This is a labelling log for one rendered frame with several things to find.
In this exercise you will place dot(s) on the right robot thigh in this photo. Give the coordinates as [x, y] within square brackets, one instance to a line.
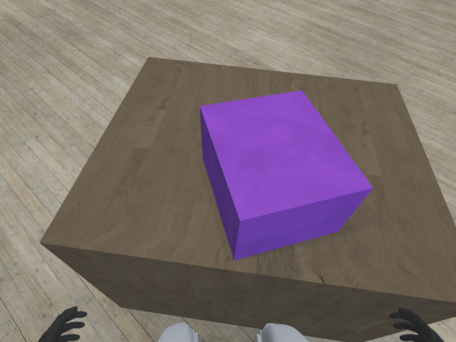
[279, 333]

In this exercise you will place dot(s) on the left robot hand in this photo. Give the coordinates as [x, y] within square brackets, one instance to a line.
[59, 326]

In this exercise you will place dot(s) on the robot thigh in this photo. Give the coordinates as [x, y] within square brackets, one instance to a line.
[178, 333]
[279, 333]

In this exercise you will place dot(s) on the carton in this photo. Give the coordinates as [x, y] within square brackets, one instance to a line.
[278, 173]

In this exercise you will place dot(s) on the left robot thigh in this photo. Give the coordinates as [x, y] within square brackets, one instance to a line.
[178, 333]

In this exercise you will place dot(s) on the right robot hand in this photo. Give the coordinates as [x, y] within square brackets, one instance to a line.
[425, 333]

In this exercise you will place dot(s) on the pedestal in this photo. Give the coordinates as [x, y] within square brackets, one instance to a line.
[141, 223]

